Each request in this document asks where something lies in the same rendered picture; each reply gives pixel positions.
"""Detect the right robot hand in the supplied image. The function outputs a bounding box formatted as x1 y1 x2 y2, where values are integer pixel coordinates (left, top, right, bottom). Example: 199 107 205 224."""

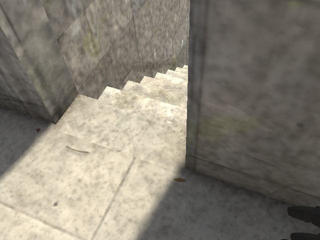
281 206 320 240

